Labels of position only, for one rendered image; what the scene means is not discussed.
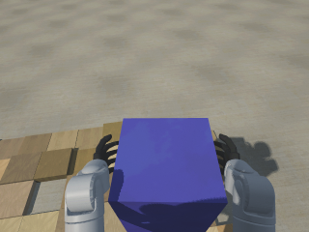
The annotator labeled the robot left forearm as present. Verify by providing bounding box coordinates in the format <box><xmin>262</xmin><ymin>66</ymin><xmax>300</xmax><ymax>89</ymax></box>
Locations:
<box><xmin>65</xmin><ymin>159</ymin><xmax>110</xmax><ymax>232</ymax></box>

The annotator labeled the carton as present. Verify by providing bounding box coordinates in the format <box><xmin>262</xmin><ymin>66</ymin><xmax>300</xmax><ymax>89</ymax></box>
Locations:
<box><xmin>108</xmin><ymin>118</ymin><xmax>228</xmax><ymax>232</ymax></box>

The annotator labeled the robot right hand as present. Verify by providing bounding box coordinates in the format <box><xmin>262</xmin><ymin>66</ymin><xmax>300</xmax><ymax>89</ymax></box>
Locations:
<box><xmin>213</xmin><ymin>133</ymin><xmax>240</xmax><ymax>175</ymax></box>

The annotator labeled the robot right forearm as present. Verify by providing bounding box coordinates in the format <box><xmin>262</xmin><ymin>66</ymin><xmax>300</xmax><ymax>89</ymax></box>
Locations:
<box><xmin>223</xmin><ymin>159</ymin><xmax>276</xmax><ymax>232</ymax></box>

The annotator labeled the robot left hand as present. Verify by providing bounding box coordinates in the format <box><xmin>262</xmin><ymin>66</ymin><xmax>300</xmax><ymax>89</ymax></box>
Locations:
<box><xmin>93</xmin><ymin>134</ymin><xmax>119</xmax><ymax>174</ymax></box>

